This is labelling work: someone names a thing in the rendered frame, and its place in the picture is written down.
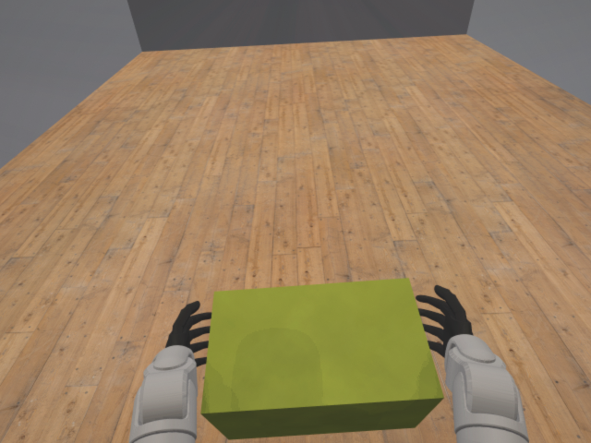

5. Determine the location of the right robot forearm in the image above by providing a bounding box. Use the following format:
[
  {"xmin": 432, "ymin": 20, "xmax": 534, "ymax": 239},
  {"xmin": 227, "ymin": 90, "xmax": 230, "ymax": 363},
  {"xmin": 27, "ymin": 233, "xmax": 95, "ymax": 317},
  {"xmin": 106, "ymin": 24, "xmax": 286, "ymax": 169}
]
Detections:
[{"xmin": 444, "ymin": 334, "xmax": 529, "ymax": 443}]

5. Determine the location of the left robot hand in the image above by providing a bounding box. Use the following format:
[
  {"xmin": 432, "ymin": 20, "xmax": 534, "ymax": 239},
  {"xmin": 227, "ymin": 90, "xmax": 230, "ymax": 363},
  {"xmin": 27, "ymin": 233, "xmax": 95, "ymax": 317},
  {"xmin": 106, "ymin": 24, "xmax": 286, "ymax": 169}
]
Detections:
[{"xmin": 165, "ymin": 301, "xmax": 211, "ymax": 367}]

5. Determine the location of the left robot forearm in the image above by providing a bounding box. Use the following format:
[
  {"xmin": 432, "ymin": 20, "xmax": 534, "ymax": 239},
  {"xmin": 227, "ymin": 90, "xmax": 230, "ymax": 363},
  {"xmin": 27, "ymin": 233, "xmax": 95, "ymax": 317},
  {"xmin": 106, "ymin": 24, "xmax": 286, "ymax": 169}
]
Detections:
[{"xmin": 128, "ymin": 345, "xmax": 198, "ymax": 443}]

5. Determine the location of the right robot hand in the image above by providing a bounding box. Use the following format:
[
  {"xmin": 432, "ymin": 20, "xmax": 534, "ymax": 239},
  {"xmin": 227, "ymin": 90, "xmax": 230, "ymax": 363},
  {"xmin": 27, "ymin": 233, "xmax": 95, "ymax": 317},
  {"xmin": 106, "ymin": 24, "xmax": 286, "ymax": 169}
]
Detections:
[{"xmin": 416, "ymin": 285, "xmax": 474, "ymax": 358}]

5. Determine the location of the carton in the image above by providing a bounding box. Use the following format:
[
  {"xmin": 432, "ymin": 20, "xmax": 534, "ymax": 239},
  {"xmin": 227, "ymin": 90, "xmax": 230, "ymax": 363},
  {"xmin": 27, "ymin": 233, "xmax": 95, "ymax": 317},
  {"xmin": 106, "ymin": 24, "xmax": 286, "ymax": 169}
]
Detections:
[{"xmin": 200, "ymin": 278, "xmax": 444, "ymax": 440}]

